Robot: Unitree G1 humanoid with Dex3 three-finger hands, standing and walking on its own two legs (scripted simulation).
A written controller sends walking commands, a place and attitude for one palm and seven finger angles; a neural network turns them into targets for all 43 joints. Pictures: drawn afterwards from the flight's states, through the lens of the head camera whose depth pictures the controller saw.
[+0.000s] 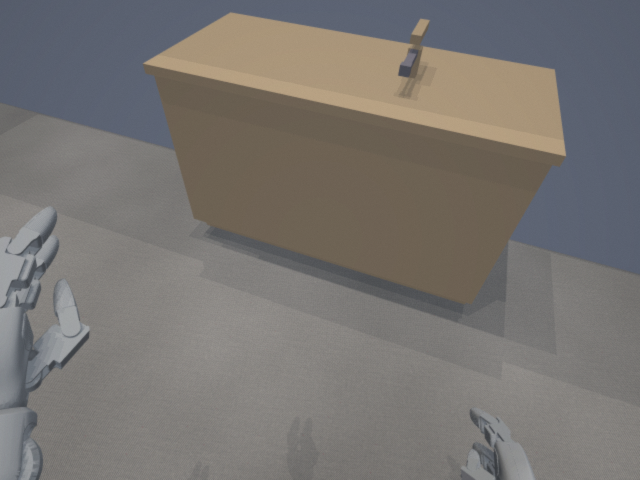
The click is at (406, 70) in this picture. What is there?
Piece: tap's lever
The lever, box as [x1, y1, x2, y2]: [398, 62, 411, 77]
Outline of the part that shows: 401,62 398,75 408,77 411,63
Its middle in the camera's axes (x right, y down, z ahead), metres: +0.22 -0.44 +1.02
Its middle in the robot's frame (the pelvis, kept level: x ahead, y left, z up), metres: +1.08 -0.15 +0.05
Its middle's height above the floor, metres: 0.82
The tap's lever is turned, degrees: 0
